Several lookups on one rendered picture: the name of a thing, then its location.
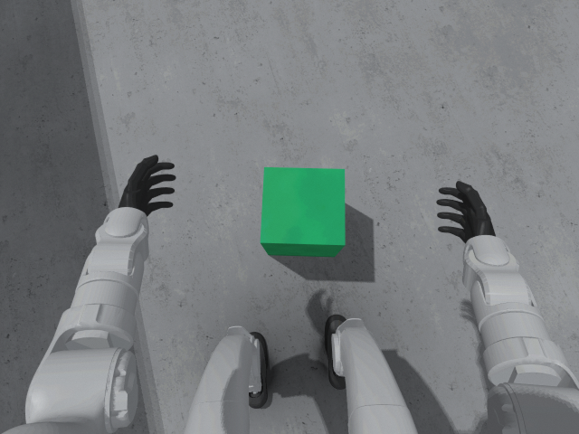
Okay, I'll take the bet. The robot right thigh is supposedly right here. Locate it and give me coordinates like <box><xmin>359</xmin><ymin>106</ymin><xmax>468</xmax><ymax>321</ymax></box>
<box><xmin>331</xmin><ymin>327</ymin><xmax>418</xmax><ymax>434</ymax></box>

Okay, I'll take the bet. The robot left hand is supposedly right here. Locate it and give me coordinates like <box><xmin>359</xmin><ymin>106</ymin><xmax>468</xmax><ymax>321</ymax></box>
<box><xmin>119</xmin><ymin>155</ymin><xmax>176</xmax><ymax>217</ymax></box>

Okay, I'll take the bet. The robot left upper arm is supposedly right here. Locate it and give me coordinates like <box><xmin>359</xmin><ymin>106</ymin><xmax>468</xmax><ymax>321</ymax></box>
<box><xmin>2</xmin><ymin>347</ymin><xmax>138</xmax><ymax>434</ymax></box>

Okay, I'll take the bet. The robot right hand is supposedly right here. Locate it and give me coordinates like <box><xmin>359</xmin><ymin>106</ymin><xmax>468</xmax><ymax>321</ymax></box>
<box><xmin>436</xmin><ymin>181</ymin><xmax>496</xmax><ymax>244</ymax></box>

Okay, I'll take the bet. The robot right forearm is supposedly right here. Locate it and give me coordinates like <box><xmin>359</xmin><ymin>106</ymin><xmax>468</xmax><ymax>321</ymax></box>
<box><xmin>462</xmin><ymin>235</ymin><xmax>579</xmax><ymax>391</ymax></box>

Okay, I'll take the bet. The carton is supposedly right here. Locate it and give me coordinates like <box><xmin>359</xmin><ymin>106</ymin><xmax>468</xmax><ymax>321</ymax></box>
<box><xmin>261</xmin><ymin>167</ymin><xmax>346</xmax><ymax>257</ymax></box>

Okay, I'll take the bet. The robot left forearm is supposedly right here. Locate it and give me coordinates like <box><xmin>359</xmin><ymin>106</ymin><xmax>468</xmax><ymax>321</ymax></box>
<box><xmin>25</xmin><ymin>207</ymin><xmax>149</xmax><ymax>424</ymax></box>

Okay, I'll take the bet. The left robot shin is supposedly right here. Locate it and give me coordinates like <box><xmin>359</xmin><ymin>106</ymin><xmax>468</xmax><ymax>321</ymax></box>
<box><xmin>227</xmin><ymin>326</ymin><xmax>261</xmax><ymax>392</ymax></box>

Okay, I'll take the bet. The robot right upper arm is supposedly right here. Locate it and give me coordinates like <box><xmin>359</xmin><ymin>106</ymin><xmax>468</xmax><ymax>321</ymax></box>
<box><xmin>487</xmin><ymin>382</ymin><xmax>579</xmax><ymax>434</ymax></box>

